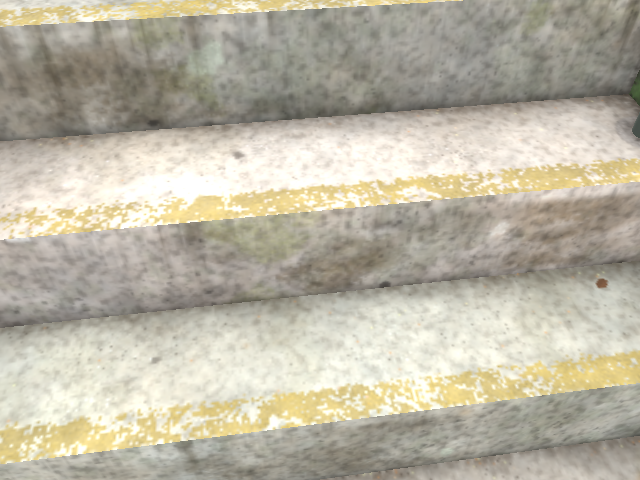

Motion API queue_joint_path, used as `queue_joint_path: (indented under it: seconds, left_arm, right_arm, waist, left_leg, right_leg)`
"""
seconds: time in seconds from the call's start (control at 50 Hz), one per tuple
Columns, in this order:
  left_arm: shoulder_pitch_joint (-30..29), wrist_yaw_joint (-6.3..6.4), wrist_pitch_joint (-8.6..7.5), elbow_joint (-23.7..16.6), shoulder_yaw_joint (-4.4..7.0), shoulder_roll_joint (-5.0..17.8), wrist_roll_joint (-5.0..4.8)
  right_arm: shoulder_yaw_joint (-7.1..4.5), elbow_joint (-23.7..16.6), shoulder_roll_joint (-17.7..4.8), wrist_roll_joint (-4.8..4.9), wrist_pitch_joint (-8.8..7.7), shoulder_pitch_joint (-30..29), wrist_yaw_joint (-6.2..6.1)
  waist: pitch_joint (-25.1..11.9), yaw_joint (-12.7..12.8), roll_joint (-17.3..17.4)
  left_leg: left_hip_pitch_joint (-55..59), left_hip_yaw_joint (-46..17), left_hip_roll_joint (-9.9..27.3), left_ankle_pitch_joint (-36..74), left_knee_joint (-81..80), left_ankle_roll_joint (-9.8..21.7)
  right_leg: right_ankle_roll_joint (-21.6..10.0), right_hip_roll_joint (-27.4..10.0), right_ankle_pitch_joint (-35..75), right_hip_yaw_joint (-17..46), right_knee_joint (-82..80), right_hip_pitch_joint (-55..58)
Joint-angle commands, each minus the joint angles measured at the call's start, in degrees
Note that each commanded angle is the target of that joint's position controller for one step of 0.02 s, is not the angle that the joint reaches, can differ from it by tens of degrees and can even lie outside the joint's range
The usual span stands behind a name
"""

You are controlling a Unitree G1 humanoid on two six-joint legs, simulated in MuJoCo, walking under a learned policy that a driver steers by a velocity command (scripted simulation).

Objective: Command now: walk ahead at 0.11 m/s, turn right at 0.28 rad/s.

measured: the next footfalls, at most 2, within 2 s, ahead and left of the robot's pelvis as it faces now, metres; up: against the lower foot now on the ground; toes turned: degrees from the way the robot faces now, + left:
left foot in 0.12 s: +0.06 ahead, +0.12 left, +0.00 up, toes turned -2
right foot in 0.56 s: +0.39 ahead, -0.10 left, +0.20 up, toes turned -8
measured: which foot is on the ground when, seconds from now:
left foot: up 0.00-0.10, down 0.12-0.60, up 0.62-1.00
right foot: down 0.00-0.12, up 0.14-0.54, down 0.56-1.00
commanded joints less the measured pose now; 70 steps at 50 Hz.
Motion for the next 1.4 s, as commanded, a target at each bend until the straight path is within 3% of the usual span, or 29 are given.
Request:
queue_joint_path:
  seconds: [0.02,0.12,0.16,0.18,0.24,0.34,0.42,0.44,0.46,0.5,0.52,0.56,0.58,0.6,0.62,0.68,0.72,0.76,0.86,0.94,0.96,0.98,1.0,1.04,1.06,1.1,1.14,1.24,1.4]
  left_arm:
    - [-12.9,0.23,-2.21,-8.9,2.8,9.3,-0.39]
    - [-0.3,-2.36,0.96,-0.7,2.05,4.2,-0.22]
    - [-2.7,-1.98,0.87,-3.2,1.04,1.1,2.93]
    - [-9.0,-0.66,0.51,-3.0,0.96,2.4,2.27]
    - [-6.0,1.58,1.33,0.4,1.57,5.5,-0.59]
    - [-11.5,0.18,1.04,-0.6,-1.7,-0.6,1.25]
    - [-19.6,0.08,1.77,-5.1,-3.82,-2.9,-0.39]
    - [-24.9,0.0,2.57,-7.7,-3.74,-1.7,-0.23]
    - [-28.1,2.25,1.81,-14.9,-4.42,-6.4,0.69]
    - [-24.2,3.58,3.16,-15.1,-6.6,-9.0,-3.81]
    - [-15.5,4.05,3.78,-11.4,-5.92,-9.3,-5.06]
    - [9.2,4.74,3.54,-4.2,-2.56,-3.6,-4.16]
    - [15.8,4.68,2.99,-0.7,-0.3,1.3,-1.32]
    - [19.0,5.89,3.14,1.6,1.23,4.7,1.42]
    - [16.7,6.93,4.45,0.1,2.32,6.7,2.29]
    - [0.8,6.04,3.47,6.7,3.17,2.5,-0.62]
    - [-0.2,5.29,1.68,11.2,1.09,-6.3,1.4]
    - [0.8,4.78,-0.52,12.9,0.57,-7.2,1.48]
    - [2.7,4.61,-3.83,11.2,0.41,-2.7,0.85]
    - [8.0,5.44,-4.31,12.1,2.31,-0.8,0.25]
    - [7.1,5.92,-4.02,11.2,2.15,-2.2,-0.06]
    - [-10.8,0.33,-1.98,0.2,1.36,3.7,3.11]
    - [-26.1,-1.33,-2.09,-6.3,1.42,5.0,0.84]
    - [-22.2,-0.1,-1.4,-7.1,1.01,2.6,-0.3]
    - [8.1,4.98,-0.57,6.3,2.68,2.8,0.06]
    - [17.4,6.54,0.83,8.9,4.25,2.7,-0.34]
    - [17.3,4.12,1.41,6.8,2.68,-4.3,-1.49]
    - [6.3,4.12,1.69,6.9,2.11,1.8,-1.12]
    - [12.2,4.76,1.84,8.5,1.49,0.4,-0.72]
  right_arm:
    - [-1.69,-0.4,-4.6,-1.47,-0.66,6.9,1.3]
    - [-1.51,0.2,-3.7,0.38,-3.12,12.5,0.13]
    - [-2.75,-1.3,-9.8,-0.14,-4.38,14.5,-1.19]
    - [-1.57,0.3,-5.5,-2.47,-4.63,14.1,-1.36]
    - [1.04,3.5,1.3,-2.35,-1.26,12.5,1.33]
    - [4.27,13.1,6.3,-3.6,-0.63,28.5,1.49]
    - [5.11,16.4,9.4,-6.09,-1.97,30.4,2.48]
    - [4.78,15.9,8.6,-5.39,-2.81,29.7,2.4]
    - [3.25,15.4,6.5,4.67,-5.13,26.0,-2.03]
    - [2.35,17.1,3.8,7.34,-4.94,29.8,-5.58]
    - [2.0,16.3,1.3,7.69,-4.88,32.0,-6.13]
    - [0.06,15.1,-4.8,7.69,-6.35,31.0,-4.5]
    - [-0.93,13.1,-4.8,7.22,-7.36,28.0,-2.79]
    - [-0.57,10.1,1.0,6.92,-7.64,28.8,-1.02]
    - [-1.91,9.9,0.1,6.07,-6.86,21.6,-0.15]
    - [-0.98,-1.1,9.6,0.44,-3.18,11.6,-0.91]
    - [0.68,-5.1,11.9,0.15,-1.7,13.3,-2.27]
    - [1.81,-5.6,13.4,0.97,-1.21,16.1,-2.78]
    - [0.88,-2.7,8.6,2.7,-0.11,17.0,-5.07]
    - [0.05,-5.2,8.0,0.86,0.55,7.7,-5.17]
    - [0.12,-5.2,7.9,1.21,0.54,7.4,-4.5]
    - [-0.41,-5.6,-1.6,-0.22,4.74,2.7,0.87]
    - [-2.21,-4.0,-1.7,-1.69,5.79,10.0,3.29]
    - [-1.93,-0.1,3.1,-1.94,5.11,12.0,4.69]
    - [1.38,1.1,13.1,4.32,3.44,13.8,-2.05]
    - [1.99,3.5,10.9,3.85,1.48,12.6,-6.04]
    - [2.03,2.5,5.9,1.63,-0.59,11.7,-5.81]
    - [1.65,0.7,5.3,2.39,-2.0,9.8,-4.67]
    - [1.32,0.0,4.8,2.37,-0.42,13.9,-4.83]
  waist:
    - [1.2,-5.4,-4.7]
    - [4.5,-3.6,-3.6]
    - [4.0,-6.1,19.4]
    - [7.1,-8.3,8.6]
    - [5.2,-6.1,-3.4]
    - [6.5,-8.5,3.7]
    - [8.6,-6.7,3.9]
    - [6.2,-6.7,1.6]
    - [22.0,-5.0,-1.4]
    - [18.2,-5.9,3.6]
    - [8.9,-4.0,4.5]
    - [-7.5,7.2,15.3]
    - [-13.7,9.7,16.3]
    - [-14.5,8.1,1.3]
    - [-19.6,11.0,-8.6]
    - [3.3,-2.0,3.5]
    - [10.3,-7.8,1.6]
    - [10.3,-10.5,1.6]
    - [4.8,-9.0,-0.2]
    - [5.2,-4.1,-5.2]
    - [5.3,-4.5,-3.3]
    - [-0.7,-4.5,-9.8]
    - [-1.6,-12.2,-7.3]
    - [1.0,-9.3,-6.6]
    - [2.8,-4.2,-10.7]
    - [5.6,1.8,-11.0]
    - [0.7,3.6,10.3]
    - [8.0,-0.5,3.2]
    - [8.5,-2.1,2.2]
  left_leg:
    - [27.9,5.6,0.5,-2.1,-15.1,-1.7]
    - [34.2,3.5,-1.4,-13.8,-53.3,3.7]
    - [53.1,-47.6,17.5,-31.4,-69.1,32.2]
    - [51.7,-57.0,19.8,-35.2,-71.6,32.8]
    - [40.9,-26.7,11.9,-21.3,-64.2,22.0]
    - [49.2,-15.4,11.5,-12.9,-65.4,21.3]
    - [45.7,-5.3,11.5,5.7,-70.8,19.6]
    - [42.3,-1.5,9.6,11.4,-72.4,18.4]
    - [29.3,-1.8,8.5,11.8,-83.0,15.0]
    - [26.7,3.3,9.4,31.3,-90.9,13.8]
    - [33.2,6.2,9.9,69.0,-81.6,13.7]
    - [49.9,7.1,13.2,101.3,-59.0,13.3]
    - [48.7,4.9,10.4,92.0,-45.8,12.4]
    - [26.5,4.9,4.8,67.2,-27.7,9.3]
    - [28.5,3.8,-6.7,10.4,3.1,8.4]
    - [9.3,-1.4,-1.6,9.7,30.4,9.2]
    - [4.9,-3.2,-3.1,6.5,32.8,11.3]
    - [2.8,-5.1,-3.1,9.9,28.1,11.8]
    - [8.1,1.8,-3.1,9.1,22.8,8.6]
    - [-1.7,3.6,1.4,2.9,25.4,8.6]
    - [1.2,3.5,3.0,4.8,19.2,8.3]
    - [11.5,1.2,2.3,0.1,13.8,8.5]
    - [27.3,2.3,4.5,4.2,-4.3,6.4]
    - [31.5,5.1,2.3,-8.2,-32.5,2.3]
    - [27.6,16.2,-2.1,-12.1,-49.0,6.9]
    - [28.6,11.3,-1.5,-1.1,-66.2,6.9]
    - [46.6,-7.5,12.1,43.1,-60.0,12.1]
    - [38.0,-2.9,7.2,23.9,-63.3,9.2]
    - [44.2,-0.5,5.9,18.9,-63.2,9.5]
  right_leg:
    - [-9.7,-8.4,-6.9,7.2,-17.4,-11.5]
    - [-16.3,-11.7,-16.1,14.5,0.1,0.8]
    - [-4.0,3.6,-14.8,8.2,34.0,-36.2]
    - [-3.9,3.2,-5.0,17.3,57.1,-46.6]
    - [-8.5,4.0,12.3,14.9,75.1,-46.5]
    - [-14.6,-0.3,6.7,6.5,95.1,-64.6]
    - [-17.3,-6.8,5.2,-1.1,91.6,-65.9]
    - [-15.9,-9.5,6.4,-6.7,78.1,-59.0]
    - [-7.1,-9.7,-8.7,-12.3,71.3,-45.9]
    - [-6.7,-9.5,-13.6,-16.8,44.1,-18.7]
    - [-7.7,-2.9,-15.7,-20.4,40.6,-5.3]
    - [-10.8,0.6,-8.6,-16.4,30.4,8.8]
    - [-12.0,-1.6,-4.9,-4.7,23.9,17.8]
    - [-20.4,-16.5,6.4,21.3,13.9,29.6]
    - [-26.6,-24.5,13.6,43.6,-12.0,22.9]
    - [-17.6,-21.9,-26.5,28.7,-9.8,0.0]
    - [-11.2,-17.8,-21.3,15.6,-8.8,-8.2]
    - [-9.5,-16.5,-6.5,5.9,-8.7,-6.8]
    - [-11.6,-18.3,14.6,-2.8,-14.3,-1.6]
    - [-13.2,-20.0,10.8,1.7,-17.5,13.5]
    - [-12.3,-19.5,7.0,0.9,-17.0,13.0]
    - [-14.2,-17.2,2.5,2.4,-23.1,1.7]
    - [-9.3,-14.7,-0.5,-4.0,-21.5,-5.0]
    - [-9.8,-14.3,-2.3,-3.6,-17.1,1.4]
    - [-10.6,-16.9,6.5,-3.0,-15.9,18.4]
    - [-7.8,-15.7,23.4,-3.3,-4.3,29.2]
    - [-0.7,-12.9,-2.1,-4.6,-0.7,8.7]
    - [0.1,-12.1,4.7,-3.1,-11.6,17.1]
    - [-0.4,-12.9,4.3,-3.2,-15.1,14.8]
